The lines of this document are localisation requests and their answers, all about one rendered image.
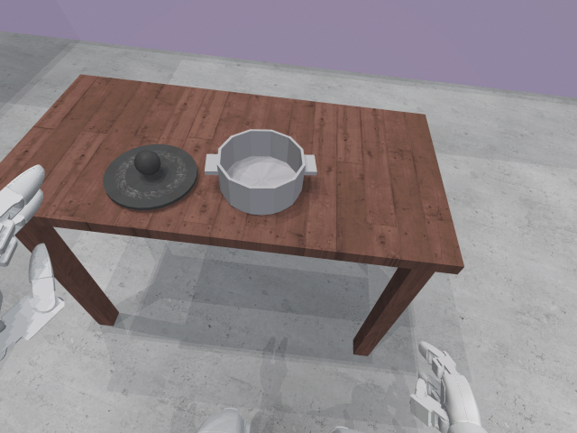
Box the lid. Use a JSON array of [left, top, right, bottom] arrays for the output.
[[103, 144, 197, 210]]

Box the left robot thigh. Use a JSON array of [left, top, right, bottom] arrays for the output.
[[196, 411, 251, 433]]

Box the knob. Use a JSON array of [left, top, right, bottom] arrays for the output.
[[134, 150, 160, 175]]

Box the robot right hand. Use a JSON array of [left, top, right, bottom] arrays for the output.
[[410, 341, 481, 433]]

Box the pot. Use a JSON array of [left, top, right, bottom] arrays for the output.
[[205, 129, 317, 215]]

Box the table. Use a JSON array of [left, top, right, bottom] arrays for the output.
[[0, 74, 464, 356]]

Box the robot left hand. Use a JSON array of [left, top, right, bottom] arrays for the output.
[[0, 164, 65, 361]]

